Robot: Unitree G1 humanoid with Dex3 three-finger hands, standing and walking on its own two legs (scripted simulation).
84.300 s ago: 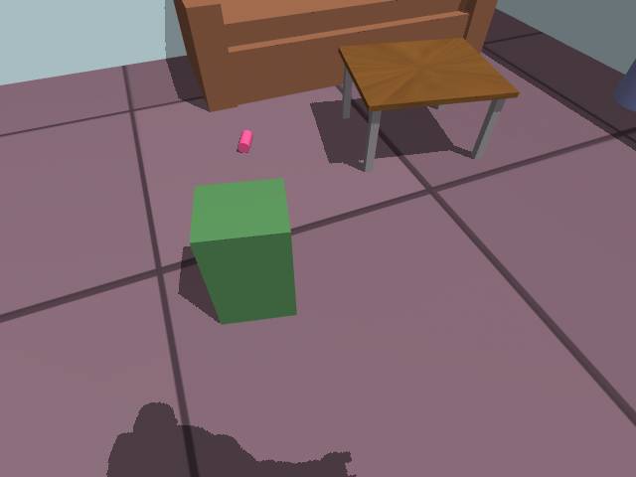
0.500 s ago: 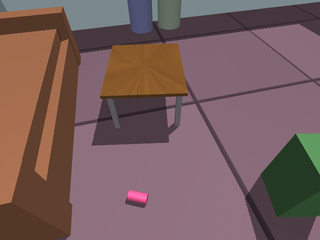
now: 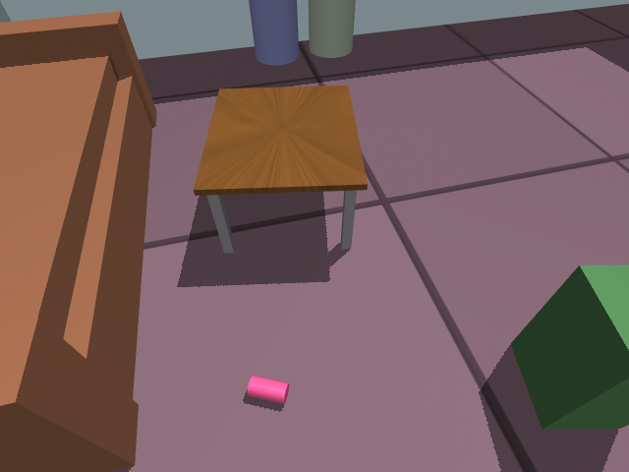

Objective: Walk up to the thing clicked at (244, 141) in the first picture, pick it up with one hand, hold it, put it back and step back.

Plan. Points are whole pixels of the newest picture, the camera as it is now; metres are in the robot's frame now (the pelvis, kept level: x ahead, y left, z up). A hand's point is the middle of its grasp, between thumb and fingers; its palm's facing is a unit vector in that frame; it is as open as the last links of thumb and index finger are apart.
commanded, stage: stand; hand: left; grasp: from above
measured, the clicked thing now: (268, 389) +0.47 +0.18 -0.75
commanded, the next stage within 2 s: step back in 0.40 s
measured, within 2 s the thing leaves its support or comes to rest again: neither
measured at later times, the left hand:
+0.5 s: hand out of the picture +0.07 +0.26 -0.16, palm faces +0.02 -0.94 -0.35, open 7.4 cm
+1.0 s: hand out of the picture +0.03 +0.34 -0.18, palm faces -0.07 -0.94 -0.34, open 7.4 cm
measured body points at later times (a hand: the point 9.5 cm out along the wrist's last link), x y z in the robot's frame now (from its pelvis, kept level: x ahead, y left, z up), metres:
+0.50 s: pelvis -0.01 +0.00 -0.01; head +0.02 +0.00 +0.44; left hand +0.07 +0.31 -0.13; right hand +0.07 -0.30 -0.14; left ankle +0.00 +0.15 -0.74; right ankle -0.01 -0.11 -0.75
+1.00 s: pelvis -0.09 +0.09 -0.02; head -0.01 +0.11 +0.43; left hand +0.04 +0.39 -0.16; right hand -0.02 -0.22 -0.13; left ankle -0.06 +0.15 -0.75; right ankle -0.12 -0.04 -0.70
